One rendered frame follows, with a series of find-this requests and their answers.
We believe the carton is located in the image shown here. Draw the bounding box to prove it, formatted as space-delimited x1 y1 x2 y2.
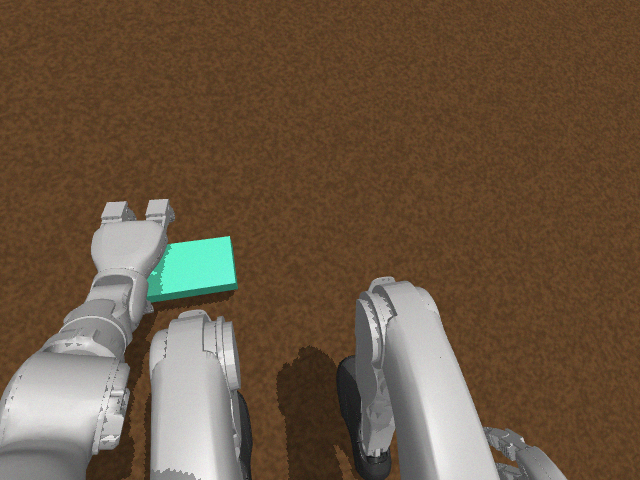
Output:
146 236 238 303

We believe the left robot arm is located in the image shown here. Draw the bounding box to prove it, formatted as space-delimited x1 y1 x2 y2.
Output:
0 268 149 480

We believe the right robot hand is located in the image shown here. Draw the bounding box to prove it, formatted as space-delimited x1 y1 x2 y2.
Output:
483 427 567 480

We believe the left robot foot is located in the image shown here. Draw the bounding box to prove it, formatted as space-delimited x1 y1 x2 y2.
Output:
237 391 253 480

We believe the left robot hand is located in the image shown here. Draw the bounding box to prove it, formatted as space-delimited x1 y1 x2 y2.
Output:
91 199 175 315

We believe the right robot foot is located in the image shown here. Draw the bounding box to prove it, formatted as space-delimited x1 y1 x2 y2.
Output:
336 355 391 480

